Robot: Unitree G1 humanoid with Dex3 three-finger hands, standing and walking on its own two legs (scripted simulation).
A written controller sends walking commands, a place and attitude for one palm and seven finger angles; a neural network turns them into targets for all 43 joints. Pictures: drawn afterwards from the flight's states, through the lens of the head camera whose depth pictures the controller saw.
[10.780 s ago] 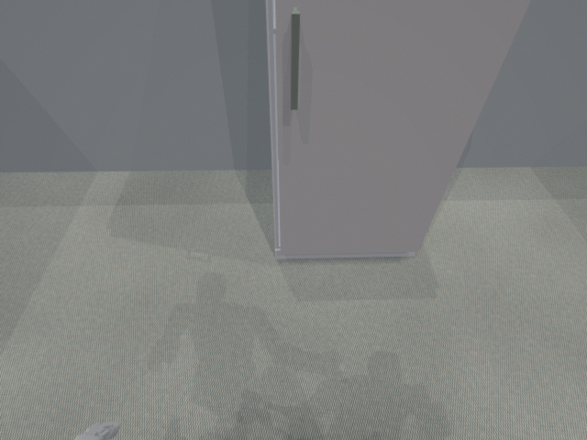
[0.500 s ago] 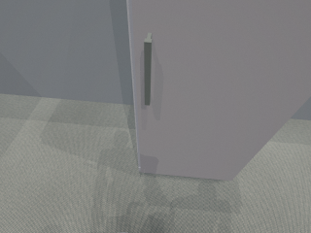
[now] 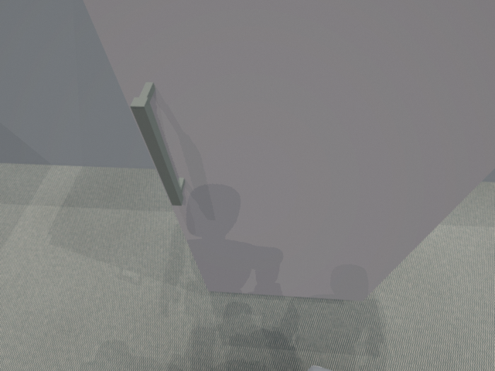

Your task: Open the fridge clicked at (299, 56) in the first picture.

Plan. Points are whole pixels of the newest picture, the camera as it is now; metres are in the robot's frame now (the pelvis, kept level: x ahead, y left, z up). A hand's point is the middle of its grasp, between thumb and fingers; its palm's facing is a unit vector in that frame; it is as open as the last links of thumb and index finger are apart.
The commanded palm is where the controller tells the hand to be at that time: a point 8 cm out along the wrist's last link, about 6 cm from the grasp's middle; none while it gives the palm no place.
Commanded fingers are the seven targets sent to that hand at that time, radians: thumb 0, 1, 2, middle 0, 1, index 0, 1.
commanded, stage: come to a stop and stand still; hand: left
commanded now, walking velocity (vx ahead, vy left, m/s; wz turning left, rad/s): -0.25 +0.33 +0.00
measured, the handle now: (165, 152) +0.41 +0.15 +0.13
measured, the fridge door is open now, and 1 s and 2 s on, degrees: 0 0 0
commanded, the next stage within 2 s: none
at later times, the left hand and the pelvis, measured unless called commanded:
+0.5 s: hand out of the picture +0.01 +0.26 -0.17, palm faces +0.09 -0.98 -0.20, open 7.3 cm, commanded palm none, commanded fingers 0.00 0.90 0.90 -0.20 -0.30 -0.20 -0.30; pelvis -0.01 +0.06 +0.02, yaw +1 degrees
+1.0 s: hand out of the picture -0.07 +0.23 -0.16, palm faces +0.02 -0.98 -0.18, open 7.3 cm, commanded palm none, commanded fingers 0.00 0.90 0.90 -0.20 -0.30 -0.20 -0.30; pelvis -0.05 +0.06 +0.02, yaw -1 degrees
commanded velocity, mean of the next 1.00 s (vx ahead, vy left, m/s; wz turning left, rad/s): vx -0.03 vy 0.03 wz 0.00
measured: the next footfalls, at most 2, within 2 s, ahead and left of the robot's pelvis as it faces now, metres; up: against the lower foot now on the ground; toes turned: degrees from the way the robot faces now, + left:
left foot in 0.28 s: +0.04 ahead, +0.11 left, +0.00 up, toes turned +3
right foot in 0.80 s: -0.01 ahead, -0.06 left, +0.00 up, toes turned -1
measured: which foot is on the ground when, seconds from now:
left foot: up 0.00-0.26, down 0.28-1.00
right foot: down 0.00-0.30, up 0.32-0.78, down 0.80-1.00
